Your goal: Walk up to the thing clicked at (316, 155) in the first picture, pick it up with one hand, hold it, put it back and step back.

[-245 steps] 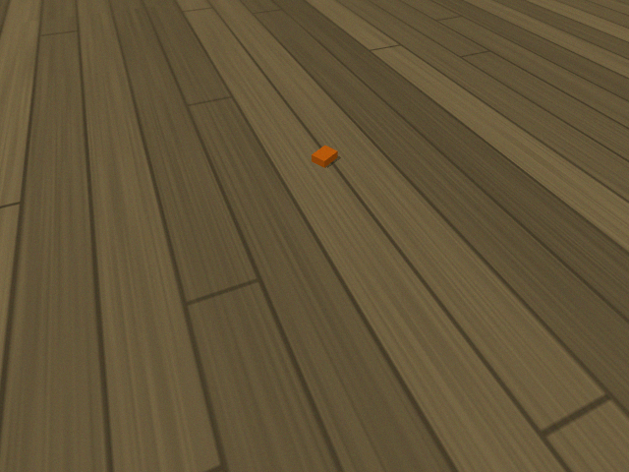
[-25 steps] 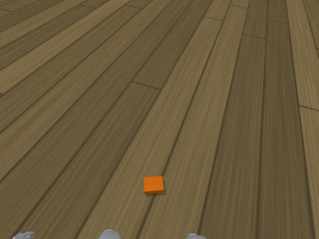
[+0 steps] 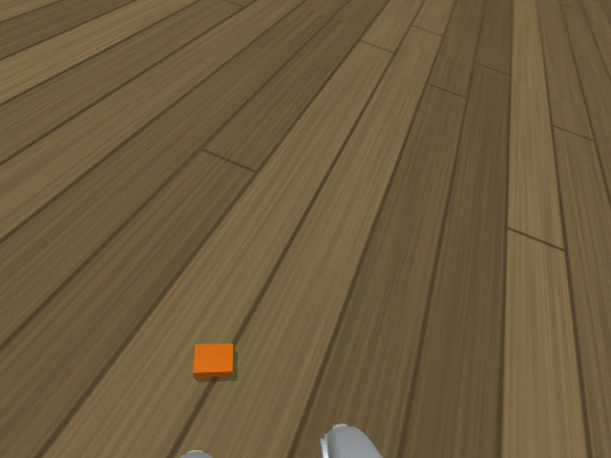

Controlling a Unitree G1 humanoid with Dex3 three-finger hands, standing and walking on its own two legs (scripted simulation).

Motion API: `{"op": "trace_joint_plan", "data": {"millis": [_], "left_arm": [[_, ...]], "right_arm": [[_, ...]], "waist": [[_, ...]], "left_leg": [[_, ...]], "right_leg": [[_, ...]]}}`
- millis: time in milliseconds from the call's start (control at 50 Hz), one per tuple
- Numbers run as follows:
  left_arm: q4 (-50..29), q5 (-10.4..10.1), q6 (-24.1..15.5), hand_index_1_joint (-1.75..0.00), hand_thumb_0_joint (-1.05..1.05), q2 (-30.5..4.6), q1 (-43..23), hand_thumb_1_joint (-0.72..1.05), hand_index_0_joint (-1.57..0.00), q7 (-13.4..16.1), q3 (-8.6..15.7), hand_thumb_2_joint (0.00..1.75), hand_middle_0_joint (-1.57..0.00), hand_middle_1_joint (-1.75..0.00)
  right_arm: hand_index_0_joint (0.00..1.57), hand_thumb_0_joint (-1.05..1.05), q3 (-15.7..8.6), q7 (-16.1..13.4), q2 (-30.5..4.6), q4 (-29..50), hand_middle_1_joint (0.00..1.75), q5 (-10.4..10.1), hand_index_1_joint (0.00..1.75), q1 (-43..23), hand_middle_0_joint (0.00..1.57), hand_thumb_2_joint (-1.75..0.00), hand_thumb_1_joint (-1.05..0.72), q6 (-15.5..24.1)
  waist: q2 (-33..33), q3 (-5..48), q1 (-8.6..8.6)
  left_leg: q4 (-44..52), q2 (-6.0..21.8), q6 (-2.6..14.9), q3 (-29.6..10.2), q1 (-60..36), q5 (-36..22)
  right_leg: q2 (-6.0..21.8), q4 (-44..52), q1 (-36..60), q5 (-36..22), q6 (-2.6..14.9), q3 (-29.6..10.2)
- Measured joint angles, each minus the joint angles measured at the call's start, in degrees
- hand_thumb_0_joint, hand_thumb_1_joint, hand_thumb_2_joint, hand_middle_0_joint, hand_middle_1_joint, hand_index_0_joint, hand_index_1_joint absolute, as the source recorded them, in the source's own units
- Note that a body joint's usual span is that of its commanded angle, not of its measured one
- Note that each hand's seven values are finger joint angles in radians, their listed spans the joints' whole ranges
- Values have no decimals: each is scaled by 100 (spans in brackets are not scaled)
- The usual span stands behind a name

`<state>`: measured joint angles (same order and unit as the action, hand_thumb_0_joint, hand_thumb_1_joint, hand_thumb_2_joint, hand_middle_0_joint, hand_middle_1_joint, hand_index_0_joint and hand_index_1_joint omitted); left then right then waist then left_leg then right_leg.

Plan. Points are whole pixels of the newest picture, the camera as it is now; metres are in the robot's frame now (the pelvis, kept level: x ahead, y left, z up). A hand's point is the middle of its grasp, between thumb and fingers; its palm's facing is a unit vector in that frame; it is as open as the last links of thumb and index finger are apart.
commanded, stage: walk up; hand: left
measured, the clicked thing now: (213, 360) +0.51 +0.15 -0.73
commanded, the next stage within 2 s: none
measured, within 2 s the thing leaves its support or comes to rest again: neither
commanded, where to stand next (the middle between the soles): +0.11 -0.14 m, yaw +4 degrees
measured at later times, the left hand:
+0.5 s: hand out of the picture +0.05 +0.09 -0.14, palm faces +0.07 -0.91 -0.40, open 7.4 cm
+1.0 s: hand out of the picture +0.09 +0.12 -0.14, palm faces +0.12 -0.93 -0.34, open 7.4 cm
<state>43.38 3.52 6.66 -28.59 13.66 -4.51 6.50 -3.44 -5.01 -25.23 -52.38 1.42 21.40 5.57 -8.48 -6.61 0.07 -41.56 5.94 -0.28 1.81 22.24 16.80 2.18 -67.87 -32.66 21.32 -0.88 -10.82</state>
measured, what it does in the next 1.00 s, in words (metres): steps to the right: right foot, then left foot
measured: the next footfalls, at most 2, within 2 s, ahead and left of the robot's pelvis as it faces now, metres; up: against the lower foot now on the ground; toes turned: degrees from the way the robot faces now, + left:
right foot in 0.16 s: +0.09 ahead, -0.29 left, +0.00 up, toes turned +2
left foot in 0.66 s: +0.09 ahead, -0.03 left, +0.00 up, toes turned +3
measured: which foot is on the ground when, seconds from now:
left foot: down 0.00-0.18, up 0.20-0.64, down 0.66-1.00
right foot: up 0.00-0.14, down 0.16-1.00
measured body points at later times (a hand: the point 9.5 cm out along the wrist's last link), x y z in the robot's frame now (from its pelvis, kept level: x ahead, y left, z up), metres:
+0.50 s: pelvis +0.03 -0.19 +0.00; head +0.07 -0.19 +0.44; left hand +0.05 +0.13 -0.12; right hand +0.11 -0.51 -0.13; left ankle +0.06 -0.07 -0.68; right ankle +0.05 -0.29 -0.71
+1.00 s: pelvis +0.02 -0.16 +0.01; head +0.02 -0.14 +0.46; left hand +0.08 +0.16 -0.12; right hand +0.17 -0.44 -0.10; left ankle +0.05 -0.03 -0.71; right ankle +0.05 -0.29 -0.71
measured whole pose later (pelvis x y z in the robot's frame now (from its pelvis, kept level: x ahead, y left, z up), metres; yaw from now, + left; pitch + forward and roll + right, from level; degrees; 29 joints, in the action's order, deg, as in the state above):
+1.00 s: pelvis +0.02 -0.16 +0.01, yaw +7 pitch -3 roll -2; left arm 58.5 0.5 -0.5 -22.2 6.1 -0.2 0.7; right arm 0.6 0.9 -20.6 -59.7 0.4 4.8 0.7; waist -0.5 -3.3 -1.5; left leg -37.7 0.6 0.0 -2.7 19.0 16.3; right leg 2.6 -34.8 -14.8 18.0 -0.7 4.6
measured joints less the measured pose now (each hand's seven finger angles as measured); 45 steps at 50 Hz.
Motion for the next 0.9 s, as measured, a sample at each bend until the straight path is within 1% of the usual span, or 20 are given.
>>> {"op": "trace_joint_plan", "data": {"millis": [40,100,140,160,180,200,240,260,300,360,420,480,560,620,660,700,720,780,820,900], "left_arm": [[0,-18,22,-30,0,-105,-52,91,-20,-23,63,90,-20,-30],[13,-32,53,-30,0,-222,-101,91,-20,-62,132,90,-20,-30],[28,-35,30,-30,0,-266,-113,91,-20,-87,163,90,-20,-30],[33,-31,-6,-30,0,-275,-107,91,-20,-90,181,90,-20,-30],[63,-18,-60,-30,0,-206,-136,91,-20,-69,203,90,-20,-30],[68,18,-119,-30,0,-108,-150,91,-20,-48,187,90,-20,-30],[69,51,-192,-30,0,98,-109,91,-20,-3,90,90,-20,-30],[108,27,-189,-30,0,227,-79,91,-20,19,32,90,-20,-30],[206,-15,-197,-30,0,472,23,91,-20,63,-107,90,-20,-30],[385,-67,-313,-30,0,622,141,90,-20,148,-233,90,-20,-30],[561,-151,-539,-30,0,649,237,90,-20,290,-266,90,-20,-30],[676,-227,-747,-30,0,651,306,90,-20,406,-312,90,-21,-30],[740,-297,-868,-30,0,694,251,90,-20,524,-376,90,-21,-30],[735,-294,-879,-30,0,725,155,90,-20,563,-424,90,-21,-30],[750,-300,-844,-30,0,713,83,90,-20,563,-449,90,-21,-30],[806,-317,-796,-30,0,663,-57,90,-20,567,-460,90,-21,-30],[830,-332,-775,-30,0,647,-126,90,-20,572,-459,90,-20,-30],[943,-355,-745,-30,0,630,-289,90,-20,574,-487,90,-20,-30],[1058,-329,-748,-30,0,605,-395,90,-20,562,-492,90,-20,-30],[1264,-316,-728,-30,0,585,-581,91,-20,508,-540,90,-20,-30]], "right_arm": [[21,0,-49,9,-121,49,30,34,30,20,22,-90,-90,1],[21,0,-124,12,-324,112,30,85,30,9,22,-90,-90,-21],[21,0,-165,11,-470,119,30,108,30,-32,22,-90,-90,-70],[21,0,-182,12,-547,106,30,113,30,-58,22,-90,-90,-108],[21,0,-210,-3,-651,61,30,121,30,-123,22,-90,-90,-166],[21,0,-241,-36,-732,-5,30,112,30,-175,21,-90,-90,-244],[20,0,-286,-122,-712,-162,30,43,30,-285,21,-90,-90,-426],[20,0,-285,-144,-663,-232,30,4,30,-374,21,-90,-90,-474],[20,1,-209,-110,-564,-295,30,-88,30,-515,21,-90,-91,-452],[20,0,-14,50,-304,-277,30,-143,30,-530,21,-90,-91,-323],[20,0,156,253,-25,-254,30,-82,30,-491,21,-90,-91,-328],[20,0,223,380,161,-203,30,-28,30,-597,21,-90,-90,-434],[20,0,180,446,211,-84,30,-47,30,-845,21,-90,-90,-504],[20,0,117,466,153,-20,30,-107,30,-1052,21,-90,-90,-532],[20,0,87,476,121,1,30,-146,30,-1163,21,-90,-90,-502],[20,0,64,463,157,-31,30,-155,30,-1294,21,-90,-91,-448],[20,0,77,460,182,-44,30,-147,30,-1364,21,-90,-91,-428],[20,0,164,469,214,-70,30,-201,30,-1491,21,-90,-91,-403],[20,0,224,477,287,-183,30,-210,30,-1576,21,-90,-91,-451],[20,0,330,518,432,-429,30,-179,30,-1641,21,-90,-91,-477]], "waist": [[-14,2,4],[14,22,4],[90,55,16],[143,77,10],[335,21,8],[541,-27,14],[676,2,-62],[728,7,-125],[897,58,-201],[971,145,-285],[968,189,-316],[975,98,-334],[999,-124,-323],[997,-221,-342],[977,-210,-334],[845,-232,-324],[780,-244,-342],[887,-126,-286],[928,-22,-260],[798,207,-202]], "left_leg": [[-99,157,-53,-78,55,64],[-287,402,-93,-179,163,188],[-457,575,-125,-295,277,285],[-582,663,-125,-369,357,353],[-790,803,-1,-550,451,485],[-1186,833,122,-793,611,795],[-2189,345,189,-1026,942,1347],[-2528,94,195,-975,1012,1380],[-2843,-234,193,-735,1118,1229],[-2729,-520,217,-296,1106,1008],[-2170,-681,246,-225,885,952],[-1674,-743,242,-425,666,947],[-1198,-699,228,-598,471,855],[-821,-645,242,-512,287,669],[-305,-616,258,-375,25,219],[-24,-715,9,-267,-139,257],[-14,-760,-23,-217,-153,248],[-268,-641,17,-311,-28,339],[-329,-539,-2,-388,-31,363],[-42,-567,-14,-414,-178,192]], "right_leg": [[180,278,32,37,-44,47],[398,853,184,316,-65,301],[451,1405,431,439,-26,539],[433,1738,593,301,-38,654],[294,1677,611,184,-173,792],[173,1480,587,250,-230,953],[138,1267,516,385,-210,1072],[110,1356,565,354,-167,1082],[-2,1739,725,177,-60,1155],[-110,2182,937,31,153,1290],[-173,2419,1141,4,235,1467],[-191,2475,1269,55,298,1578],[-35,2417,1335,137,278,1671],[143,2334,1309,185,205,1676],[254,2227,1255,244,153,1672],[423,2071,1196,317,85,1619],[473,2032,1173,312,59,1562],[245,2196,1254,250,-10,1443],[128,2356,1366,140,-20,1508],[146,2697,1552,-57,-25,1546]]}}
